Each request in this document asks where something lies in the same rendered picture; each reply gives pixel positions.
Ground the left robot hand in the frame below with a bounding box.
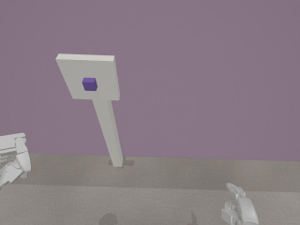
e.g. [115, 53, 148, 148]
[0, 133, 31, 190]

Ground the panel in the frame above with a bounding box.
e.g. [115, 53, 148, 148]
[55, 53, 123, 167]

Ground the button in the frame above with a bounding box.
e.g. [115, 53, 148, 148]
[82, 77, 98, 91]

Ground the right robot hand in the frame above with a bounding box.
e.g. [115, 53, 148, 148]
[221, 182, 259, 225]

